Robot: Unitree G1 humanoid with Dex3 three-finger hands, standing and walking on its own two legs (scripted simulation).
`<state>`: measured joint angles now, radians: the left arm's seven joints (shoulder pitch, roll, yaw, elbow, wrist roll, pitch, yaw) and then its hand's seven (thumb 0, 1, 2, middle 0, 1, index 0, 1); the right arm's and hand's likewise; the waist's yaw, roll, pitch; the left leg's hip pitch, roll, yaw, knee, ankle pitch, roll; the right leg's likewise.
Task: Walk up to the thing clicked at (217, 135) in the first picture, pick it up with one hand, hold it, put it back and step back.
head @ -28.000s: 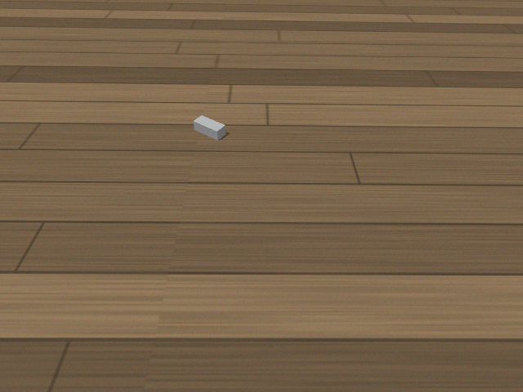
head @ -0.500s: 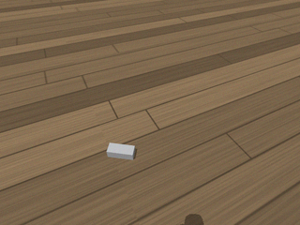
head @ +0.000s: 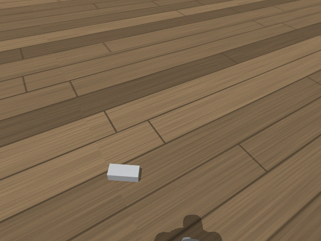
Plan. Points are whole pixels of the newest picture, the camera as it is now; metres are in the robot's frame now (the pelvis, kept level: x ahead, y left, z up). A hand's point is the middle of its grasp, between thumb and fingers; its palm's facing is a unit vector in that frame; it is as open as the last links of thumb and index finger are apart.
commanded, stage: walk up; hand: left
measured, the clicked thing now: (124, 172) +0.69 +0.18 -0.74
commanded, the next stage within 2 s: none
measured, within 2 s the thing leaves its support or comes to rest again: neither
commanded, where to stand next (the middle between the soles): +0.32 -0.02 m, yaw -3 degrees
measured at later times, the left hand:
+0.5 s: hand (60, 217) +0.25 +0.27 -0.14, palm faces -0.05 -0.93 -0.37, open 7.4 cm
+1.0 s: hand (67, 188) +0.34 +0.28 -0.16, palm faces -0.08 -0.91 -0.40, open 7.4 cm
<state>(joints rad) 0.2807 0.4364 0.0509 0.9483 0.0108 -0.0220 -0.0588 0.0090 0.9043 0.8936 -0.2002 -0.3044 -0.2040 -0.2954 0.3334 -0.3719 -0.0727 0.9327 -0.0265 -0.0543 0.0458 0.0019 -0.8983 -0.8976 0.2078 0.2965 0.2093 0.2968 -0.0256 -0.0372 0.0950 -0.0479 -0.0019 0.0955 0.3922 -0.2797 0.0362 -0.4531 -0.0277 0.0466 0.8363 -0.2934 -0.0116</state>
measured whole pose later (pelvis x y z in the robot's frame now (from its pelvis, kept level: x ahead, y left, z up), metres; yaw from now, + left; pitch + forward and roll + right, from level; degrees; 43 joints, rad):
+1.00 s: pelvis +0.27 +0.01 -0.02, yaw -3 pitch -4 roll -1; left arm 0.25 0.39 0.04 0.93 0.02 -0.01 -0.02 0.01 0.90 0.89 -0.20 -0.30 -0.20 -0.30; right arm 0.23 -0.41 -0.03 0.86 0.00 -0.01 0.00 0.00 -0.90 -0.90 0.21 0.30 0.21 0.30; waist 0.00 0.04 0.11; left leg -0.32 0.09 0.05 0.74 -0.38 0.00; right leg -0.32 -0.02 -0.03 0.67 -0.28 0.00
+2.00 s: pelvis +0.30 +0.00 +0.01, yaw -2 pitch -2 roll +0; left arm 0.09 0.34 0.03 1.17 0.00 0.01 -0.03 0.01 0.90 0.89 -0.20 -0.30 -0.20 -0.30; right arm 0.09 -0.35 0.01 1.15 -0.01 -0.02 0.00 0.00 -0.90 -0.90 0.21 0.30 0.21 0.30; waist 0.02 0.01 0.05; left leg -0.12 0.05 0.02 0.35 -0.18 -0.04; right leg -0.14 -0.03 -0.06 0.34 -0.16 0.01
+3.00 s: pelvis +0.30 +0.00 +0.01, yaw -2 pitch -2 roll +0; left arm 0.10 0.35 0.00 1.13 0.01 -0.01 -0.01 0.01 0.90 0.89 -0.20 -0.30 -0.21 -0.30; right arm 0.11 -0.36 0.00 1.15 -0.02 0.00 0.01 0.00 -0.90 -0.90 0.21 0.30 0.21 0.30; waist 0.00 0.01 0.05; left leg -0.09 0.06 0.02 0.31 -0.18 -0.04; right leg -0.12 -0.02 -0.05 0.33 -0.17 0.00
